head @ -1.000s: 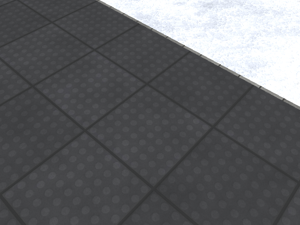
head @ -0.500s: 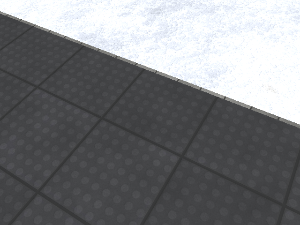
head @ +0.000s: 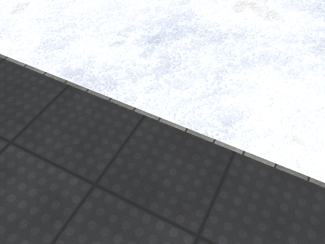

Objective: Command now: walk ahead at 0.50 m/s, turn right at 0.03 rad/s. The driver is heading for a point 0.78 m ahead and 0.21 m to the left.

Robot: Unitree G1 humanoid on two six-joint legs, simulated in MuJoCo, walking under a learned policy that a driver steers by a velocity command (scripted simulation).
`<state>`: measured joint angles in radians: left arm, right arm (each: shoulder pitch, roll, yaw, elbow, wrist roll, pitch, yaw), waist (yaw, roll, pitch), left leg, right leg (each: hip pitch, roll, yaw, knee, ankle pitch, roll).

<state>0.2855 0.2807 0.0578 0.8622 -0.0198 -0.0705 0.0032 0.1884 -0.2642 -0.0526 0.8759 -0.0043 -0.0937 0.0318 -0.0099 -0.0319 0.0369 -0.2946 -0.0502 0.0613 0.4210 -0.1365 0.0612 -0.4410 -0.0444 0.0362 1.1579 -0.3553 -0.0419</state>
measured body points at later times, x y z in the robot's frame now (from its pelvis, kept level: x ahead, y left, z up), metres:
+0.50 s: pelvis +0.23 -0.05 +0.00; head +0.27 -0.07 +0.44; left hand +0.37 +0.21 -0.11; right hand +0.31 -0.34 -0.15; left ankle +0.17 +0.09 -0.67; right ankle +0.33 -0.15 -0.74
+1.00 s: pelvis +0.29 +0.00 +0.01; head +0.30 +0.04 +0.46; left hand +0.34 +0.32 -0.11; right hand +0.46 -0.25 -0.08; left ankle +0.25 +0.08 -0.74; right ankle +0.38 -0.15 -0.68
